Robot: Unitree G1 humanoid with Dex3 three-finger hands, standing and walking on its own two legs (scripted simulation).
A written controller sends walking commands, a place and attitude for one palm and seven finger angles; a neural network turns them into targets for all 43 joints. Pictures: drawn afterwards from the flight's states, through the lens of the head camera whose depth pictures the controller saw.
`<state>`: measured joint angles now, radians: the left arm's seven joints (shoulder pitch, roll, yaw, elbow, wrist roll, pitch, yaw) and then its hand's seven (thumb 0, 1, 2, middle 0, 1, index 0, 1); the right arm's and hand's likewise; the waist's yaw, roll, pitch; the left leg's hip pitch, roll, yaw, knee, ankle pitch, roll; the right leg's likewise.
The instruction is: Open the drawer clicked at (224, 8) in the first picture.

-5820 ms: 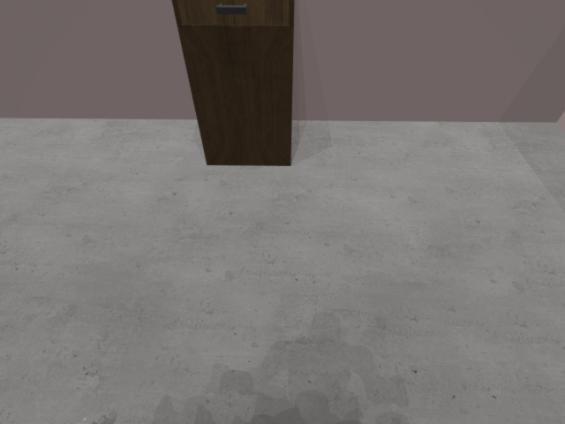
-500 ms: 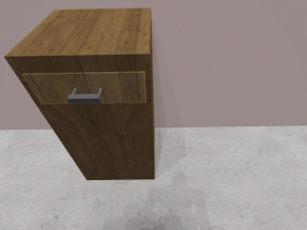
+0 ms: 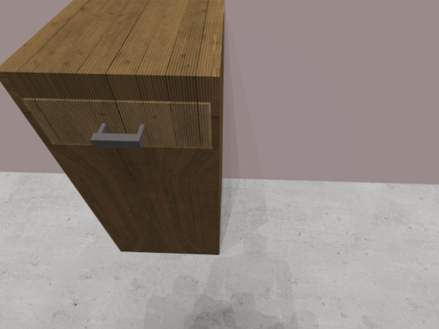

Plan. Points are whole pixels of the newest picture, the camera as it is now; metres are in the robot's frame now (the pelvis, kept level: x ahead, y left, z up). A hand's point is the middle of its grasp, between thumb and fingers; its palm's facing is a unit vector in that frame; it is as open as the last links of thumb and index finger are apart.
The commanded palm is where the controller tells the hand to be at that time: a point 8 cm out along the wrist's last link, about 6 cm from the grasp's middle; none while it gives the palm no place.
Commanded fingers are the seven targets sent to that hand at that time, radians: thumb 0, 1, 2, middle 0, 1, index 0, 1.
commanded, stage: come to a stop and stand still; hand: left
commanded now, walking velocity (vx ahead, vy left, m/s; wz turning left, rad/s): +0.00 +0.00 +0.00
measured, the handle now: (120, 134) +0.52 +0.27 +0.04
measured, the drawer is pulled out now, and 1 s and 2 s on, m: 0.00 0.00 0.00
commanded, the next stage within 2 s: look again from close up in 0.42 s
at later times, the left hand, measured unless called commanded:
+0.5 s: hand out of the picture +0.01 +0.19 -0.17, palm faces +0.04 -0.98 -0.21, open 7.4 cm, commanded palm none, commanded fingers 0.00 0.90 0.90 -0.20 -0.30 -0.20 -0.30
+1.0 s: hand out of the picture +0.01 +0.24 -0.18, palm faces -0.02 -0.97 -0.23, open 7.4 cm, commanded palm none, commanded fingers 0.00 0.90 0.90 -0.20 -0.30 -0.20 -0.30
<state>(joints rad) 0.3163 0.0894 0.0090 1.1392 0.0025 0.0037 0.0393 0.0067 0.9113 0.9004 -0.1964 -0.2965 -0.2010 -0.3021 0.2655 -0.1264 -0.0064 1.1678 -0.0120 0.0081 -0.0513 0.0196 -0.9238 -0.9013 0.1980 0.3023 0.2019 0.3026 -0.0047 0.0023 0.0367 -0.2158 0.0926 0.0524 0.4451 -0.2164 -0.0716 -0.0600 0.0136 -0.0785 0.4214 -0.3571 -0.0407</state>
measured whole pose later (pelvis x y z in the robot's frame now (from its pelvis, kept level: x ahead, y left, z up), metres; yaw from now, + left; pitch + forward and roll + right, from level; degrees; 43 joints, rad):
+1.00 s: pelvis -0.02 +0.05 -0.01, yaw -2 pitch +0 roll +0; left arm 0.29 0.19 0.00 1.03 0.01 0.01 0.03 0.01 0.91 0.90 -0.20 -0.30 -0.20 -0.30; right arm 0.27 -0.18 0.01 1.05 -0.01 -0.01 -0.02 0.01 -0.92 -0.90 0.20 0.30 0.20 0.30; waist -0.01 0.00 0.01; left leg -0.30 0.02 0.08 0.56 -0.25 0.02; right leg -0.15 -0.04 -0.03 0.53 -0.38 0.02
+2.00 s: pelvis -0.02 +0.01 -0.02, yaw -1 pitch +6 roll +1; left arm 0.30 0.45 0.02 -0.10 0.92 -0.01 0.21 0.00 0.07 0.54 -0.28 -0.83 -0.28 -0.84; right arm 0.15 -0.24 -0.01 0.62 -0.04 0.06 -0.04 0.02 -0.90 -0.90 0.20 0.30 0.21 0.30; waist 0.06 0.06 -0.06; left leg -0.50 0.04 0.04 0.68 -0.28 -0.02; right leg -0.37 -0.01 -0.04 0.73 -0.46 -0.03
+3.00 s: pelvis -0.05 +0.03 +0.00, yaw +0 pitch -1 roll +0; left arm -0.13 0.55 -0.01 -0.05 0.81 0.02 -0.06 0.00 -0.49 0.30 -0.32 -1.20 -0.32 -1.20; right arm 0.13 -0.28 0.00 0.65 0.02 0.10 -0.01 0.02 -0.90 -0.90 0.20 0.30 0.20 0.30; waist 0.08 0.10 0.00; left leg -0.30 0.02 0.03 0.46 -0.14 0.00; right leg -0.16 -0.02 -0.06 0.48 -0.32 0.00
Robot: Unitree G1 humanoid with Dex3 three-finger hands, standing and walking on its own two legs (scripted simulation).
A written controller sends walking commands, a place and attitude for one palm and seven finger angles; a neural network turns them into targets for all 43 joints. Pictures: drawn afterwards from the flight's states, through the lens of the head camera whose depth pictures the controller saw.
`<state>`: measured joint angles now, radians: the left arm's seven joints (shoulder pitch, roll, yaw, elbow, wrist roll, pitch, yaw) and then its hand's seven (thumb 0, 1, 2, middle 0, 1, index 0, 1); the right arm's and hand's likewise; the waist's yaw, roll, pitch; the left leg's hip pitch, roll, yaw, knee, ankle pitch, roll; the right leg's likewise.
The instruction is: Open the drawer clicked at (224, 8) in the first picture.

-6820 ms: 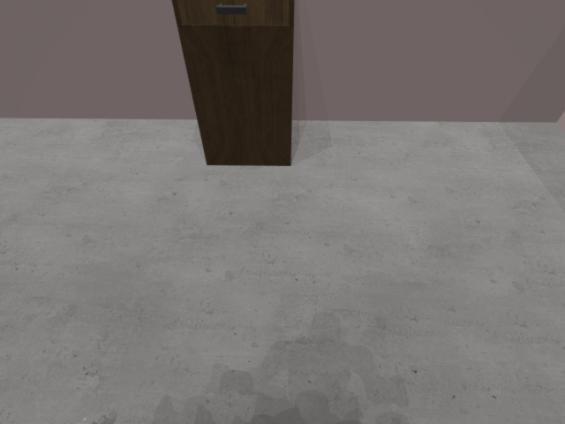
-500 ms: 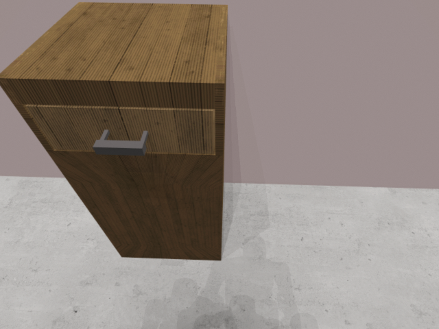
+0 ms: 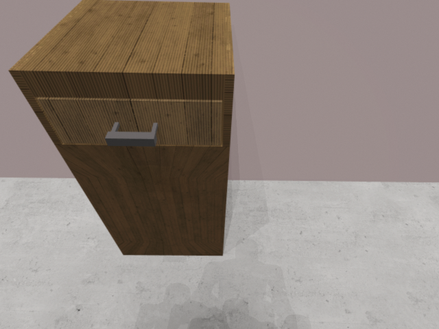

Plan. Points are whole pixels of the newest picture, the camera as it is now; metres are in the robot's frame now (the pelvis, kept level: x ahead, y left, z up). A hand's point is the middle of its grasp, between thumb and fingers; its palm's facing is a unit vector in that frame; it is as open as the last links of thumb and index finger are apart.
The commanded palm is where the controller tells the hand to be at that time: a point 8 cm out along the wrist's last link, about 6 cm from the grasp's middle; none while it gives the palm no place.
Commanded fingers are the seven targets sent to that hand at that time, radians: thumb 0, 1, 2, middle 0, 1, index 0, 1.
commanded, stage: look again from close up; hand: left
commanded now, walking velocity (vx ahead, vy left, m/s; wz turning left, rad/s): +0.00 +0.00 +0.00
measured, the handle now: (133, 132) +0.53 +0.24 +0.04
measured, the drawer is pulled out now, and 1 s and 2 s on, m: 0.00 0.00 0.00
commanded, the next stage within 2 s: raise the hand with hooked fingers in 0.02 s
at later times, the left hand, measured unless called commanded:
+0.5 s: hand (109, 314) +0.16 +0.20 -0.04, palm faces -0.01 -0.13 -0.99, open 8.3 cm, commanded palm +0.14 +0.22 +0.01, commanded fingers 0.00 0.43 0.70 -0.23 -0.60 -0.23 -0.60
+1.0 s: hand (98, 259) +0.22 +0.22 +0.03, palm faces +0.01 -0.10 -0.99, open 11.3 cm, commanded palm +0.20 +0.22 +0.10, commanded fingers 0.00 -0.15 0.45 -0.28 -0.98 -0.28 -0.98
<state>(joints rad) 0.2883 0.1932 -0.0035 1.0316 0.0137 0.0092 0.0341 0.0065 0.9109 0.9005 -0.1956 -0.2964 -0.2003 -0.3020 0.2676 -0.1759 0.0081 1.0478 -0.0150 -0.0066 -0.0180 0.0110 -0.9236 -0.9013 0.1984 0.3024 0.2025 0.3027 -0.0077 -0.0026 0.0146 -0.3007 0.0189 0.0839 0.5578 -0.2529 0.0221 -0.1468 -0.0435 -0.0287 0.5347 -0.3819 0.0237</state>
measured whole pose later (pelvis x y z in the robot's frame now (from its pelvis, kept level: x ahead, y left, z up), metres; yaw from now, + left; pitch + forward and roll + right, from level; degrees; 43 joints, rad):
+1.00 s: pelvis -0.01 -0.04 -0.02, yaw +1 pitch +6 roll +1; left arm 0.30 0.45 0.02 -0.10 0.92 -0.01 0.21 0.00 0.07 0.54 -0.28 -0.83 -0.28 -0.84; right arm 0.15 -0.24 -0.01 0.62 -0.04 0.06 -0.04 0.02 -0.90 -0.90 0.20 0.30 0.21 0.30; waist 0.06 0.06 -0.06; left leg -0.50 0.04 0.04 0.68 -0.28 -0.02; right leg -0.37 -0.01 -0.04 0.73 -0.46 -0.03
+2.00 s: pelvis -0.03 -0.02 +0.01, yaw +2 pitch -1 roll +0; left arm -0.13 0.55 -0.01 -0.05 0.81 0.02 -0.06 0.00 -0.49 0.30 -0.32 -1.20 -0.32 -1.20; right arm 0.13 -0.28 0.00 0.65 0.02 0.10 -0.01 0.02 -0.90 -0.90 0.20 0.30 0.20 0.30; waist 0.08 0.10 0.00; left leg -0.30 0.02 0.03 0.46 -0.14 0.00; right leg -0.16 -0.02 -0.06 0.48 -0.32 0.00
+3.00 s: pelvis +0.00 -0.02 +0.00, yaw +1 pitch +6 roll +1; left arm -0.46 0.54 -0.04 0.41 0.90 0.04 -0.03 0.00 -0.49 0.30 -0.31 -1.20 -0.32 -1.20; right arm 0.19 -0.27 -0.02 0.66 0.04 0.16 -0.03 0.01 -0.90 -0.90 0.20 0.30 0.20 0.30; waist 0.01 0.07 -0.06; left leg -0.42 0.03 0.04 0.55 -0.22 -0.01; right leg -0.28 -0.02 -0.05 0.57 -0.38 -0.01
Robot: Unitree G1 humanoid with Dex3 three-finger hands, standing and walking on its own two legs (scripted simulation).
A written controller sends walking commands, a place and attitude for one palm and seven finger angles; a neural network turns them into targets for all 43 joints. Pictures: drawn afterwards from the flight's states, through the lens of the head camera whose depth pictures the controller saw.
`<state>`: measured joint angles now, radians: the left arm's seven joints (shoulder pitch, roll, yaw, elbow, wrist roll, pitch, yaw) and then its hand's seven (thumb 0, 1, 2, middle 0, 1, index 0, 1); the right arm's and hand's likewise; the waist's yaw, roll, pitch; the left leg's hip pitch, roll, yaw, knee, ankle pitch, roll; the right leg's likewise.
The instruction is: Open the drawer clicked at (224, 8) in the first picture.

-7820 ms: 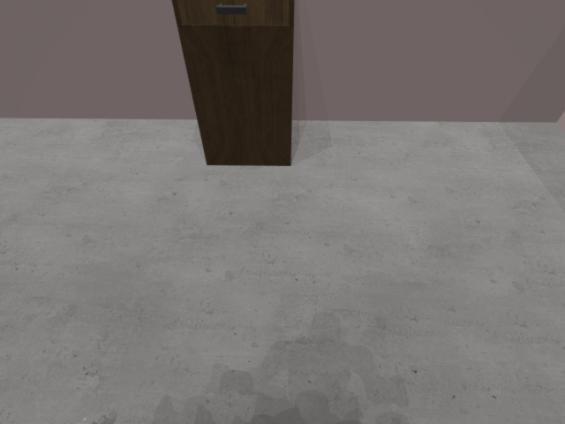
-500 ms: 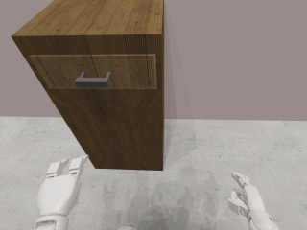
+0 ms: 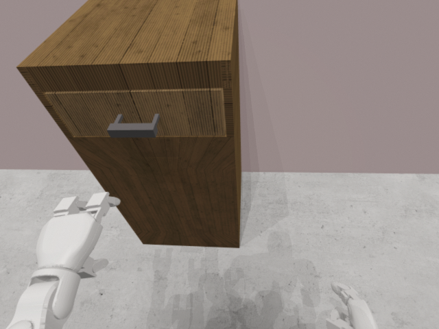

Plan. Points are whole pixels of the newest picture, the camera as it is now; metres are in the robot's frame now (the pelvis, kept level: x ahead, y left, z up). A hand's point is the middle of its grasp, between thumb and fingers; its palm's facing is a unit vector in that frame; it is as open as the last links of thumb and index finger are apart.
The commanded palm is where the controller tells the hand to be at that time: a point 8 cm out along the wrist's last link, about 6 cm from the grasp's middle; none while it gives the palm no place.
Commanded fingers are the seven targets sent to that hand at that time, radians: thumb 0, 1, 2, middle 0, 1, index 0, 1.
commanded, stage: raise the hand with hooked fingers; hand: left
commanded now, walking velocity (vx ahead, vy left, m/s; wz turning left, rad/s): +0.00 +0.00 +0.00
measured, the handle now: (135, 124) +0.54 +0.27 +0.06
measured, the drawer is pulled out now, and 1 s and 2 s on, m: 0.00 0.00 0.00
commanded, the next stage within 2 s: move the hooked fingers above the handle in 1.02 s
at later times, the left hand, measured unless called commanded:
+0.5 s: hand (67, 184) +0.29 +0.27 +0.15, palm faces +0.12 -0.09 -0.99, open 13.7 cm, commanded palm +0.26 +0.27 +0.21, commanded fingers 0.00 -0.50 0.30 -0.30 -1.20 -0.30 -1.20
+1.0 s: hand (67, 184) +0.28 +0.26 +0.16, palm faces +0.11 -0.10 -0.99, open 13.8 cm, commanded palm +0.25 +0.26 +0.23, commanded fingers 0.00 -0.50 0.30 -0.30 -1.20 -0.30 -1.20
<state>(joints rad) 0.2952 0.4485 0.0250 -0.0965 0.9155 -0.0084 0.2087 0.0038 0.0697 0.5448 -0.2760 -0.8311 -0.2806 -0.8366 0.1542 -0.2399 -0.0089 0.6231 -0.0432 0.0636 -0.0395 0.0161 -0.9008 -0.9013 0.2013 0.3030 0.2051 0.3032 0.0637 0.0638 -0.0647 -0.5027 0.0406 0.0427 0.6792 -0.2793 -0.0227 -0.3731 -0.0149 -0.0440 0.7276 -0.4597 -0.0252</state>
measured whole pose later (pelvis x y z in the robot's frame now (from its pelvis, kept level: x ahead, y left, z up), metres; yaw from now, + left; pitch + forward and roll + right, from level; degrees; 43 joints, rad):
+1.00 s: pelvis -0.02 +0.02 +0.02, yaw +1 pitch -1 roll +0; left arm -0.13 0.55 -0.01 -0.05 0.81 0.02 -0.06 0.00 -0.49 0.30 -0.32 -1.20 -0.32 -1.20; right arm 0.13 -0.28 0.00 0.65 0.02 0.10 -0.01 0.02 -0.90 -0.90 0.20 0.30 0.20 0.30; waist 0.08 0.10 0.00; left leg -0.30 0.02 0.03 0.46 -0.14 0.00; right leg -0.16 -0.02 -0.06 0.48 -0.32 0.00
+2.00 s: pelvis +0.01 +0.01 +0.01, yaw +0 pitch +6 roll +1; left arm -0.46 0.54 -0.04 0.41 0.90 0.04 -0.03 0.00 -0.49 0.30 -0.31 -1.20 -0.32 -1.20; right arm 0.19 -0.27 -0.02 0.66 0.04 0.16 -0.03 0.01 -0.90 -0.90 0.20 0.30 0.20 0.30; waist 0.01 0.07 -0.06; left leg -0.42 0.03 0.04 0.55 -0.22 -0.01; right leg -0.28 -0.02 -0.05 0.57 -0.38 -0.01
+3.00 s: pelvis +0.01 +0.02 +0.00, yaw -1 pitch +12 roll -1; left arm -0.80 0.57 -0.02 0.88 1.00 -0.08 0.06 0.00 -0.49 0.30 -0.32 -1.20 -0.32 -1.20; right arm 0.35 -0.26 -0.06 0.70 0.03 0.17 -0.04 0.01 -0.90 -0.90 0.20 0.30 0.20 0.30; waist -0.08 0.05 -0.12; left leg -0.60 0.05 0.06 0.66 -0.27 0.00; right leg -0.45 0.00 -0.02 0.64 -0.40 0.00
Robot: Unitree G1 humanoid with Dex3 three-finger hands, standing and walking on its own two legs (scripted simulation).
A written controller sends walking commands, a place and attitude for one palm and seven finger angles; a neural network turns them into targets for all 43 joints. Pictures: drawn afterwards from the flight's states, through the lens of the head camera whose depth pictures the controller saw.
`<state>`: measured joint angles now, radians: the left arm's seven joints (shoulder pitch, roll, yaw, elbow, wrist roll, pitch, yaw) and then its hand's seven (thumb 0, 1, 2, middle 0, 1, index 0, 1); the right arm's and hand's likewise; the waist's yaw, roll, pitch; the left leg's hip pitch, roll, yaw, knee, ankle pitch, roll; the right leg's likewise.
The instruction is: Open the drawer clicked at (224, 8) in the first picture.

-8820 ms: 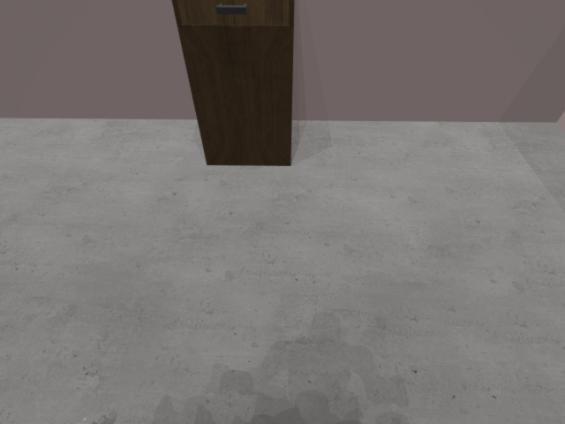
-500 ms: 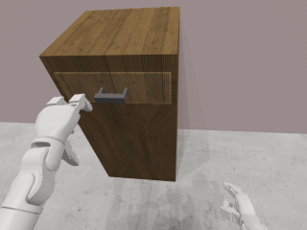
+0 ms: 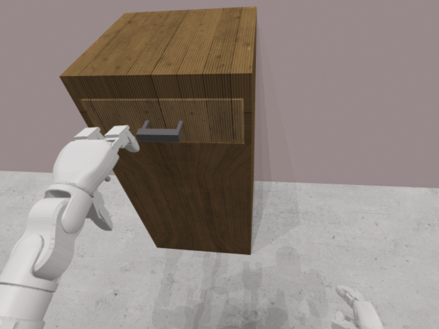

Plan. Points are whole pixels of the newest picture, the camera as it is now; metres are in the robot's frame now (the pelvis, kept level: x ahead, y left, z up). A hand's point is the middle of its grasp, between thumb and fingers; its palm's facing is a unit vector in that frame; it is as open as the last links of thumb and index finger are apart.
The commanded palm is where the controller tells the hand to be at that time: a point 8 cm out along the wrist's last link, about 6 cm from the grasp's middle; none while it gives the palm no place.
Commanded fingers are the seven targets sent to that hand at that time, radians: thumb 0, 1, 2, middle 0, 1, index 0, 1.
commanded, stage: raise the hand with hooked fingers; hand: left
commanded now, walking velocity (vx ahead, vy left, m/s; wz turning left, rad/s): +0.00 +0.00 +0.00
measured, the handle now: (161, 129) +0.56 +0.24 +0.04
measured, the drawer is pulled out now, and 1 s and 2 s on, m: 0.00 0.00 0.00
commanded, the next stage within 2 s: move the hooked fingers above the handle in 0.02 s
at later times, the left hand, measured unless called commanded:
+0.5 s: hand (124, 162) +0.36 +0.23 +0.13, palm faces +0.06 -0.08 -1.00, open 13.8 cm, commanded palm +0.34 +0.23 +0.19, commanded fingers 0.00 -0.50 0.30 -0.30 -1.20 -0.30 -1.20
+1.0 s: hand (136, 145) +0.42 +0.23 +0.11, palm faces +0.01 -0.06 -1.00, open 13.8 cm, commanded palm +0.41 +0.24 +0.17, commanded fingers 0.00 -0.50 0.30 -0.30 -1.20 -0.30 -1.20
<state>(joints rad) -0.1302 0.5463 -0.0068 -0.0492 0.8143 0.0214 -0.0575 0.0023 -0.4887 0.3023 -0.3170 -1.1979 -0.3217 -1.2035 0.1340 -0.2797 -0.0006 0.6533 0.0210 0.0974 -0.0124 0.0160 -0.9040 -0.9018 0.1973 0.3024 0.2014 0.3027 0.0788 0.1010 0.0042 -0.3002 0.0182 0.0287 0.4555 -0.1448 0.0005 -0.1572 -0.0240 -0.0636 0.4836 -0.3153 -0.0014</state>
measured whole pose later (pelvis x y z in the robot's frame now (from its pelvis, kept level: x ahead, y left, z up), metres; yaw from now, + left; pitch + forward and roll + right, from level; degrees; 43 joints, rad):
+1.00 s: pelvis +0.03 -0.01 -0.01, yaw -1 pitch +6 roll +1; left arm -0.46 0.54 -0.04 0.41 0.90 0.04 -0.03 0.00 -0.49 0.30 -0.31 -1.20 -0.32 -1.20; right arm 0.19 -0.27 -0.02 0.66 0.04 0.16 -0.03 0.01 -0.90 -0.90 0.20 0.30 0.20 0.30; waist 0.01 0.07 -0.06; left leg -0.42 0.03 0.04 0.55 -0.22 -0.01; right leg -0.28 -0.02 -0.05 0.57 -0.38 -0.01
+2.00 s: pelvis +0.03 +0.00 -0.02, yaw -3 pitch +12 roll -1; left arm -0.80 0.57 -0.02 0.88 1.00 -0.08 0.06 0.00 -0.49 0.30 -0.32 -1.20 -0.32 -1.20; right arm 0.35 -0.26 -0.06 0.70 0.03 0.17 -0.04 0.01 -0.90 -0.90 0.20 0.30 0.20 0.30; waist -0.08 0.05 -0.12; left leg -0.60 0.05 0.06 0.66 -0.27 0.00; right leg -0.45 0.00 -0.02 0.64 -0.40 0.00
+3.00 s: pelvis +0.04 +0.00 -0.02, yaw -3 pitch +15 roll -1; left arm -0.79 0.58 0.01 0.95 1.03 -0.09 0.12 0.00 -0.49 0.30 -0.31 -1.20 -0.32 -1.20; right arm 0.34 -0.27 -0.07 0.71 0.02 0.16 -0.04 0.01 -0.90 -0.90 0.20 0.30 0.20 0.30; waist -0.10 0.04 -0.13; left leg -0.68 0.06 0.05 0.71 -0.29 -0.01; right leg -0.53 0.01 -0.03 0.69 -0.43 -0.01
